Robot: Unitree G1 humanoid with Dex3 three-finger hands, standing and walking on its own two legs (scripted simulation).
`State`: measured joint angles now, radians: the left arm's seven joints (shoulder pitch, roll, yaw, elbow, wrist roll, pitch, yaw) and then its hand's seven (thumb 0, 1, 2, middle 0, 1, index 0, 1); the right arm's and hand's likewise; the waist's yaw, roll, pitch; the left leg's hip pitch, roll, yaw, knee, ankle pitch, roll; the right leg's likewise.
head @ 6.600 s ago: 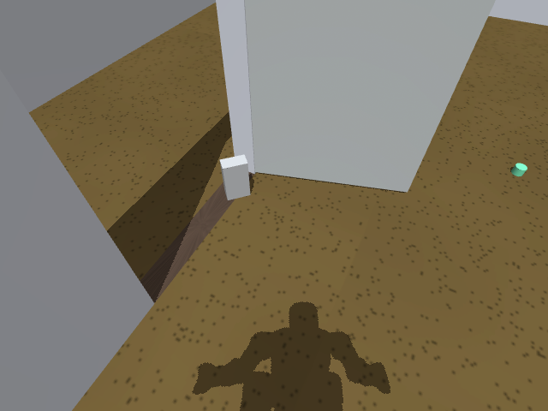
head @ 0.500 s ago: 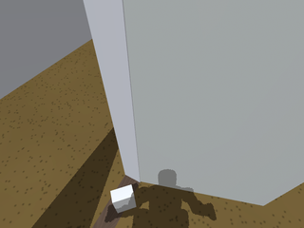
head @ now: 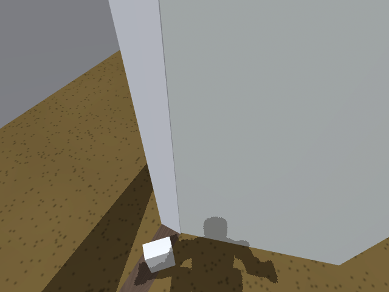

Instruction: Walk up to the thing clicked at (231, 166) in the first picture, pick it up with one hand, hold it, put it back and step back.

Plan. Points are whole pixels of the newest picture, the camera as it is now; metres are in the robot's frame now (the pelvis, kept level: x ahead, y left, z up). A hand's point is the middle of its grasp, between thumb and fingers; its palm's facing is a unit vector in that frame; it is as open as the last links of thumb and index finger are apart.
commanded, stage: stand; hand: left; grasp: from the side
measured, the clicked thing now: (160, 255) +0.38 +0.16 -0.67
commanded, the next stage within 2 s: go down in 0.60 s
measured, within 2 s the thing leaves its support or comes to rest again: neither
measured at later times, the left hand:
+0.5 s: hand out of the picture +0.07 +0.25 -0.16, palm faces -0.03 -0.94 -0.33, open 7.4 cm
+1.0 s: hand (90, 289) +0.16 +0.26 -0.17, palm faces +0.05 -0.95 -0.32, open 12.4 cm
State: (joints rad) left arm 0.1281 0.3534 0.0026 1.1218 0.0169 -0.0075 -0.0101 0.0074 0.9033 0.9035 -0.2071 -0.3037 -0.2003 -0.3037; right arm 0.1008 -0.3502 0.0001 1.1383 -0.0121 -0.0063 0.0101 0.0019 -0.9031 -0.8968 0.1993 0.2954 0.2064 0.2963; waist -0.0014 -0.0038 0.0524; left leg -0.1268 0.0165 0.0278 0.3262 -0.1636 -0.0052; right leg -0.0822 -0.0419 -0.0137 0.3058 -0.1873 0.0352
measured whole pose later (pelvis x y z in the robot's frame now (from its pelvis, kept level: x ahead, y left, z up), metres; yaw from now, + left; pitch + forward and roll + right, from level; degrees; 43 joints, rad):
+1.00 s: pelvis -0.01 -0.01 -0.03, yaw +0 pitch +8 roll -1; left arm -0.06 0.37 0.22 1.02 0.07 0.00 -0.06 0.01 0.33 0.37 -0.06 -0.12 -0.06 -0.11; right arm 0.23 -0.24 -0.02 0.78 0.01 -0.04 -0.02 0.00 -0.97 -0.91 0.20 0.30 0.21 0.30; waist -0.03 -0.02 0.00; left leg -0.52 0.04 0.01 0.68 -0.30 -0.01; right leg -0.47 -0.02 -0.01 0.66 -0.32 0.02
